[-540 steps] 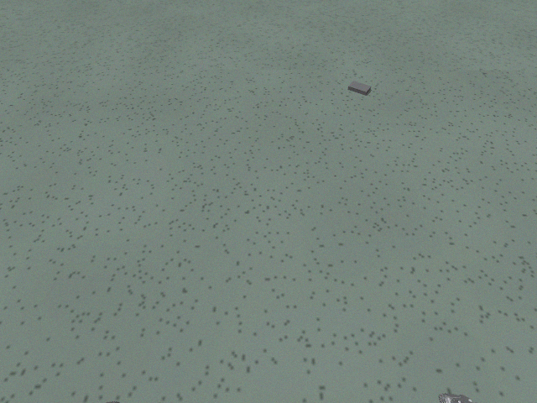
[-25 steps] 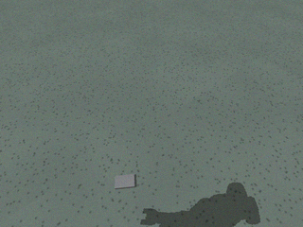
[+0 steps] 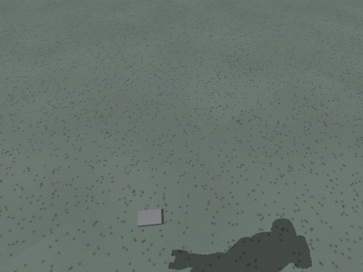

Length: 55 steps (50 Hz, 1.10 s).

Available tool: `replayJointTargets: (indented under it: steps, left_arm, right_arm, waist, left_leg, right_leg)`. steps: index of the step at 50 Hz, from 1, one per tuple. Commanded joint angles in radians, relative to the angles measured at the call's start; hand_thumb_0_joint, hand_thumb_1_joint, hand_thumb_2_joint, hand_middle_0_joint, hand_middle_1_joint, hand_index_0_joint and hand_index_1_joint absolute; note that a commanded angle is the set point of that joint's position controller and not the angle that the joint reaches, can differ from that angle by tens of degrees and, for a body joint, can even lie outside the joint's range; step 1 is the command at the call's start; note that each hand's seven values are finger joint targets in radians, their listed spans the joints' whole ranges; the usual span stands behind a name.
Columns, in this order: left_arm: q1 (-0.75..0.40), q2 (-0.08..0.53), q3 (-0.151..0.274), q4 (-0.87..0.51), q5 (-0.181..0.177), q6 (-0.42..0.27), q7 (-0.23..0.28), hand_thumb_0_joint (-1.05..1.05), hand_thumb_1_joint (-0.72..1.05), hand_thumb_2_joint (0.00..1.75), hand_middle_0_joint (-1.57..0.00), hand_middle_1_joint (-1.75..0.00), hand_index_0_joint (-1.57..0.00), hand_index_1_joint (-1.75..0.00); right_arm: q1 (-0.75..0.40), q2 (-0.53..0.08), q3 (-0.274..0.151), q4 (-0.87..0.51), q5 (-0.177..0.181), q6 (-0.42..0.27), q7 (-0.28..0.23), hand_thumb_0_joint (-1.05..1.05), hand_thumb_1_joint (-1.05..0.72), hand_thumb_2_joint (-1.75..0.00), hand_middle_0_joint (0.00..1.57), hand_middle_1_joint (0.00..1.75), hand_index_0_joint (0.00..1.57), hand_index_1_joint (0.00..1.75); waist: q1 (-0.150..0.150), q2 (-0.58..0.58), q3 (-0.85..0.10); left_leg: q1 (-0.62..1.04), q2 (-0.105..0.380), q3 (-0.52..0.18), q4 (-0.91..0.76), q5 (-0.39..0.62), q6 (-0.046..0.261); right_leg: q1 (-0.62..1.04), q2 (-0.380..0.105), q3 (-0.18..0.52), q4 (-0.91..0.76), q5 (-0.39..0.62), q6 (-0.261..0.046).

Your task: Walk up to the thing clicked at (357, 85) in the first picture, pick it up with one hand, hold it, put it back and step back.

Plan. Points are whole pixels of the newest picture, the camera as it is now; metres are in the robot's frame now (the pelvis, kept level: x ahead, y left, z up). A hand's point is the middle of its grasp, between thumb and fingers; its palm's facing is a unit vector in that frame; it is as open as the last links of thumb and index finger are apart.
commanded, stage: stand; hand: left
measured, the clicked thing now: (149, 217) +0.48 +0.20 -0.77
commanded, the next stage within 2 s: walk up in 0.64 s
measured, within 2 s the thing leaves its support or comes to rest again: neither
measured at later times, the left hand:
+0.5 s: hand out of the picture +0.07 +0.26 -0.16, palm faces -0.03 -0.94 -0.35, open 7.4 cm
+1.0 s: hand out of the picture +0.11 +0.20 -0.17, palm faces -0.07 -0.92 -0.38, open 7.4 cm
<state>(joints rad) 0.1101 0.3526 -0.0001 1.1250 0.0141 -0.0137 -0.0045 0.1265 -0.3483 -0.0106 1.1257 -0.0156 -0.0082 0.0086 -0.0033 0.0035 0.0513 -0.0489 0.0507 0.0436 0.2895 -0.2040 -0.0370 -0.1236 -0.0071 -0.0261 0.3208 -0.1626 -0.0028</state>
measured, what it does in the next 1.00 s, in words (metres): steps on the spot: right foot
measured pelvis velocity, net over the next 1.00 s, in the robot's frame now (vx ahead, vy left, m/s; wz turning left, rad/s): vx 0.04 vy -0.07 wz -0.05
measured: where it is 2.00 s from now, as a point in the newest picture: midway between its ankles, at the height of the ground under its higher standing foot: outside the picture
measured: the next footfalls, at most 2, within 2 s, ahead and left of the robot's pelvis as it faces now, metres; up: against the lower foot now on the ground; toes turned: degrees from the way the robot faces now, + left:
right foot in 0.90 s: +0.10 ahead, -0.18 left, +0.00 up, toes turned +1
left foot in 1.32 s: +0.12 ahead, +0.07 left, +0.00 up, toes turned +0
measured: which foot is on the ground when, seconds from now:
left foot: down 0.00-0.92, up 0.94-1.00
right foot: down 0.00-0.68, up 0.70-0.88, down 0.90-1.00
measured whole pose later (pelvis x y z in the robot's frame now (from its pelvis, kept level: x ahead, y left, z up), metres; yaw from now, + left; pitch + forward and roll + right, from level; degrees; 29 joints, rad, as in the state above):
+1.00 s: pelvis +0.04 -0.07 -0.03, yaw -3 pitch -4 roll +0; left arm 0.21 0.38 0.08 0.97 0.04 0.01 -0.05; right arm 0.25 -0.43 -0.08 0.98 -0.01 0.01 -0.02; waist 0.00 0.02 0.14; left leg -0.23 0.06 -0.07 0.93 -0.57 0.00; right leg -0.30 -0.02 -0.01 0.64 -0.26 0.00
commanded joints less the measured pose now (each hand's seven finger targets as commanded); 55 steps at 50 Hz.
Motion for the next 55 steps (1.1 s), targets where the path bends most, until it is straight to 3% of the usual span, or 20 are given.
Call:
replayJointTargets:
  steps: [1, 25, 31, 32, 33, 34, 35, 36, 38, 40, 41, 43, 44, 45, 46, 47, 48, 50, 51, 55]
  left_arm:
    - [-0.037, 0.215, 0.036, -0.054, -0.005, -0.023, 0.016, 0.00, 0.90, 0.90, -0.20, -0.30, -0.20, -0.30]
    - [-0.029, 0.215, 0.037, -0.057, -0.005, -0.020, 0.014, 0.00, 0.90, 0.90, -0.20, -0.30, -0.20, -0.30]
    - [-0.031, 0.218, 0.036, -0.058, -0.004, -0.021, 0.015, 0.00, 0.90, 0.90, -0.20, -0.30, -0.20, -0.30]
    - [-0.008, 0.275, 0.107, -0.125, 0.029, 0.002, -0.018, 0.00, 0.90, 0.90, -0.20, -0.30, -0.20, -0.30]
    - [-0.028, 0.249, 0.105, -0.136, 0.033, 0.017, -0.029, 0.00, 0.90, 0.90, -0.20, -0.30, -0.20, -0.30]
    - [-0.064, 0.236, 0.113, -0.163, 0.043, 0.032, -0.043, 0.00, 0.90, 0.90, -0.20, -0.30, -0.20, -0.30]
    - [-0.071, 0.243, 0.126, -0.198, 0.044, 0.045, -0.052, 0.00, 0.90, 0.90, -0.20, -0.30, -0.20, -0.30]
    - [-0.048, 0.248, 0.134, -0.206, 0.039, 0.053, -0.061, 0.00, 0.90, 0.90, -0.20, -0.30, -0.20, -0.30]
    - [0.014, 0.234, 0.134, -0.214, 0.023, 0.051, -0.073, 0.00, 0.90, 0.90, -0.20, -0.30, -0.20, -0.30]
    - [0.017, 0.224, 0.132, -0.222, 0.021, 0.044, -0.084, 0.00, 0.90, 0.90, -0.20, -0.30, -0.20, -0.30]
    - [0.032, 0.207, 0.130, -0.229, 0.021, 0.040, -0.084, 0.00, 0.90, 0.90, -0.20, -0.30, -0.20, -0.30]
    - [0.092, 0.183, 0.124, -0.203, 0.021, 0.027, -0.070, 0.00, 0.90, 0.90, -0.20, -0.30, -0.20, -0.30]
    - [0.175, 0.182, 0.125, -0.170, 0.017, 0.018, -0.057, 0.00, 0.90, 0.90, -0.20, -0.30, -0.20, -0.30]
    - [0.245, 0.244, 0.141, -0.153, 0.018, 0.005, -0.039, 0.00, 0.90, 0.90, -0.20, -0.30, -0.20, -0.30]
    - [0.239, 0.356, 0.159, -0.184, 0.026, -0.006, -0.019, 0.00, 0.90, 0.90, -0.20, -0.30, -0.20, -0.30]
    - [0.165, 0.398, 0.157, -0.218, 0.023, -0.004, -0.017, 0.00, 0.90, 0.90, -0.20, -0.30, -0.20, -0.30]
    - [0.126, 0.374, 0.150, -0.239, 0.014, -0.005, -0.013, 0.00, 0.90, 0.90, -0.20, -0.30, -0.20, -0.30]
    - [0.069, 0.302, 0.127, -0.260, 0.004, -0.013, 0.004, 0.00, 0.90, 0.90, -0.20, -0.30, -0.20, -0.30]
    - [0.058, 0.289, 0.122, -0.265, 0.005, -0.019, 0.010, 0.00, 0.90, 0.90, -0.20, -0.30, -0.20, -0.30]
    - [0.117, 0.297, 0.124, -0.265, 0.006, -0.040, 0.027, 0.00, 0.90, 0.90, -0.20, -0.30, -0.20, -0.30]
  right_arm:
    - [-0.031, -0.214, -0.036, -0.057, 0.002, -0.015, -0.016, 0.00, -0.90, -0.90, 0.20, 0.30, 0.20, 0.30]
    - [-0.032, -0.215, -0.037, -0.055, 0.003, -0.016, -0.014, 0.00, -0.90, -0.90, 0.20, 0.30, 0.20, 0.30]
    - [-0.032, -0.215, -0.037, -0.056, 0.002, -0.017, -0.014, 0.00, -0.90, -0.90, 0.20, 0.30, 0.20, 0.30]
    - [0.099, -0.286, -0.083, -0.075, -0.002, -0.035, -0.031, 0.00, -0.90, -0.90, 0.20, 0.30, 0.20, 0.30]
    - [0.163, -0.327, -0.102, -0.058, -0.007, -0.041, -0.039, 0.00, -0.90, -0.90, 0.20, 0.30, 0.20, 0.30]
    - [0.191, -0.367, -0.129, -0.067, -0.012, -0.045, -0.046, 0.00, -0.90, -0.90, 0.20, 0.30, 0.20, 0.30]
    - [0.176, -0.388, -0.144, -0.099, -0.018, -0.053, -0.052, 0.00, -0.90, -0.90, 0.20, 0.30, 0.20, 0.30]
    - [0.132, -0.390, -0.153, -0.131, -0.019, -0.063, -0.058, 0.00, -0.90, -0.90, 0.20, 0.30, 0.20, 0.30]
    - [0.091, -0.344, -0.139, -0.166, -0.022, -0.074, -0.057, 0.00, -0.90, -0.90, 0.20, 0.30, 0.20, 0.30]
    - [0.075, -0.330, -0.140, -0.202, -0.033, -0.072, -0.047, 0.00, -0.90, -0.90, 0.20, 0.30, 0.20, 0.30]
    - [0.054, -0.329, -0.136, -0.217, -0.035, -0.070, -0.040, 0.00, -0.90, -0.90, 0.20, 0.30, 0.20, 0.30]
    - [0.008, -0.300, -0.123, -0.245, -0.033, -0.052, -0.028, 0.00, -0.90, -0.90, 0.20, 0.30, 0.20, 0.30]
    - [0.003, -0.265, -0.107, -0.253, -0.021, -0.039, -0.024, 0.00, -0.90, -0.90, 0.20, 0.30, 0.20, 0.30]
    - [0.051, -0.191, -0.081, -0.260, -0.009, -0.030, -0.022, 0.00, -0.90, -0.90, 0.20, 0.30, 0.20, 0.30]
    - [0.098, -0.107, -0.049, -0.292, 0.005, -0.018, -0.024, 0.00, -0.90, -0.90, 0.20, 0.30, 0.20, 0.30]
    - [0.118, -0.201, -0.080, -0.267, 0.012, 0.004, -0.035, 0.00, -0.90, -0.90, 0.20, 0.30, 0.20, 0.30]
    - [0.133, -0.242, -0.089, -0.247, 0.020, 0.008, -0.034, 0.00, -0.90, -0.90, 0.20, 0.30, 0.20, 0.30]
    - [0.168, -0.246, -0.083, -0.225, 0.026, 0.008, -0.034, 0.00, -0.90, -0.90, 0.20, 0.30, 0.20, 0.30]
    - [0.191, -0.239, -0.081, -0.213, 0.022, 0.009, -0.033, 0.00, -0.90, -0.90, 0.20, 0.30, 0.20, 0.30]
    - [0.161, -0.229, -0.084, -0.230, 0.000, 0.029, -0.022, 0.00, -0.90, -0.90, 0.20, 0.30, 0.20, 0.30]
  waist:
    - [-0.003, -0.001, -0.078]
    - [0.001, 0.008, -0.060]
    - [0.001, 0.005, -0.081]
    - [-0.021, -0.093, -0.112]
    - [-0.045, -0.005, -0.076]
    - [-0.076, 0.082, 0.000]
    - [-0.066, 0.103, 0.069]
    - [-0.036, 0.078, 0.104]
    - [0.008, 0.096, 0.092]
    - [-0.002, 0.162, 0.075]
    - [0.010, 0.199, 0.061]
    - [0.033, 0.193, 0.028]
    - [0.066, 0.125, -0.002]
    - [0.094, -0.097, -0.039]
    - [0.078, -0.381, -0.049]
    - [0.065, -0.232, -0.060]
    - [0.044, -0.146, -0.025]
    - [0.006, -0.093, -0.002]
    - [0.001, -0.099, -0.016]
    - [0.034, -0.079, -0.035]
  left_leg:
    - [-0.014, 0.104, -0.074, -0.037, 0.143, 0.046]
    - [-0.024, 0.102, -0.079, -0.049, 0.107, 0.044]
    - [-0.013, 0.105, -0.078, -0.044, 0.133, 0.046]
    - [0.080, 0.108, -0.104, 0.006, -0.070, 0.106]
    - [0.146, 0.188, -0.187, -0.034, -0.208, 0.157]
    - [0.118, 0.308, -0.302, -0.107, -0.317, 0.233]
    - [0.044, 0.403, -0.394, -0.157, -0.372, 0.289]
    - [-0.007, 0.427, -0.393, -0.149, -0.307, 0.289]
    - [0.025, 0.347, -0.258, -0.092, -0.128, 0.257]
    - [0.006, 0.285, -0.145, -0.042, -0.042, 0.231]
    - [-0.047, 0.266, -0.095, -0.007, 0.026, 0.216]
    - [-0.185, 0.196, -0.009, 0.116, 0.110, 0.171]
    - [-0.229, 0.137, 0.045, 0.260, 0.087, 0.137]
    - [-0.261, 0.060, 0.090, 0.474, -0.040, 0.093]
    - [-0.396, -0.082, 0.026, 0.652, -0.455, 0.047]
    - [-0.301, -0.057, -0.134, 0.775, -0.483, 0.050]
    - [-0.335, -0.042, -0.166, 0.834, -0.433, 0.056]
    - [-0.401, 0.001, -0.173, 0.821, -0.338, 0.062]
    - [-0.380, 0.008, -0.179, 0.783, -0.324, 0.059]
    - [-0.368, -0.004, -0.185, 0.648, -0.317, 0.049]
  right_leg:
    - [0.032, -0.131, 0.104, -0.035, 0.203, -0.022]
    - [0.016, -0.127, 0.102, -0.045, 0.140, -0.022]
    - [0.028, -0.131, 0.103, -0.037, 0.175, -0.023]
    - [-0.066, -0.049, 0.075, 0.071, -0.078, -0.045]
    - [-0.222, -0.020, 0.032, 0.161, -0.239, -0.041]
    - [-0.354, -0.022, 0.027, 0.339, -0.316, -0.028]
    - [-0.449, -0.045, 0.101, 0.533, -0.354, -0.019]
    - [-0.466, -0.077, 0.169, 0.617, -0.328, -0.027]
    - [-0.465, -0.088, 0.190, 0.593, -0.291, -0.025]
    - [-0.386, -0.086, 0.125, 0.465, -0.297, -0.009]
    - [-0.288, -0.085, 0.082, 0.395, -0.265, -0.004]
    - [-0.072, -0.024, -0.014, 0.270, -0.113, -0.005]
    - [0.046, 0.017, -0.054, 0.186, 0.004, -0.002]
    - [0.111, -0.020, 0.028, 0.074, 0.050, 0.000]
    - [0.077, -0.261, 0.430, -0.090, 0.029, -0.079]
    - [-0.075, -0.352, 0.570, -0.114, -0.199, -0.218]
    - [-0.060, -0.339, 0.529, -0.079, -0.199, -0.252]
    - [-0.050, -0.275, 0.357, -0.018, -0.081, -0.210]
    - [-0.057, -0.269, 0.311, -0.003, -0.014, -0.205]
    - [-0.017, -0.310, 0.265, 0.072, 0.290, -0.235]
